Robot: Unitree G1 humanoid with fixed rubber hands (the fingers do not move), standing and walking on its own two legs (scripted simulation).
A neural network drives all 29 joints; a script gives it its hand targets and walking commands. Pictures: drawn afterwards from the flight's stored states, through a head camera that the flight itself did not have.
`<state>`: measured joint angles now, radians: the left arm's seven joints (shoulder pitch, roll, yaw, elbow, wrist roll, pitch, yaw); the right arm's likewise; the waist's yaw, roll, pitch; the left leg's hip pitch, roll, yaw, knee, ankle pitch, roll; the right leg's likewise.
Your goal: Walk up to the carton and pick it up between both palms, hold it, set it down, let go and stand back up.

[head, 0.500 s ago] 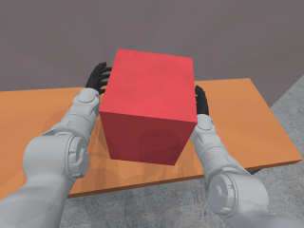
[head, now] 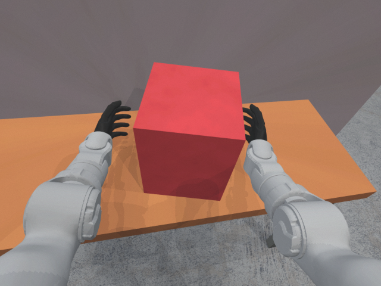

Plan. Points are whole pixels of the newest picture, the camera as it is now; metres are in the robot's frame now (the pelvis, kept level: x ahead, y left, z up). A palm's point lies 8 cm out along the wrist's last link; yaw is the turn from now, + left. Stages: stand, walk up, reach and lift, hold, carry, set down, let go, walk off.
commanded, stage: set down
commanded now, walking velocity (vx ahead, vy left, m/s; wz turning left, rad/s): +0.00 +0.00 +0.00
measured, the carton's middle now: (188, 135) +0.47 -0.01 +0.04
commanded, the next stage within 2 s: none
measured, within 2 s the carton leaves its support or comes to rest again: neither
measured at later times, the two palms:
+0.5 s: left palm (97, 155) +0.41 +0.19 +0.05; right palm (260, 162) +0.37 -0.16 +0.06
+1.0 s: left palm (90, 177) +0.37 +0.21 +0.03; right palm (265, 184) +0.32 -0.16 +0.05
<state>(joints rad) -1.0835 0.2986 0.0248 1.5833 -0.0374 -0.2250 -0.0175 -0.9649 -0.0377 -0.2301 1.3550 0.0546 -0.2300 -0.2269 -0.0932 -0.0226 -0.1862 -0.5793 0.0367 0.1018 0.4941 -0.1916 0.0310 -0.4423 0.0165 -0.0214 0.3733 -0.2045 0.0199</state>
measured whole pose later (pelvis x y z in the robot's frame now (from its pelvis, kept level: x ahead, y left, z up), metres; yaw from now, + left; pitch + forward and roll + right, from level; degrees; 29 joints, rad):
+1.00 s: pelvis -0.03 +0.01 +0.00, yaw +0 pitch +12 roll -3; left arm -0.58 0.31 0.03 0.95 -0.09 -0.10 -0.11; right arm -0.49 -0.05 0.06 0.81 0.28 -0.16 -0.28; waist -0.09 -0.02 -0.15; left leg -0.55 0.04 0.10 0.51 -0.17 0.05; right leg -0.41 0.02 -0.02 0.39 -0.18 0.03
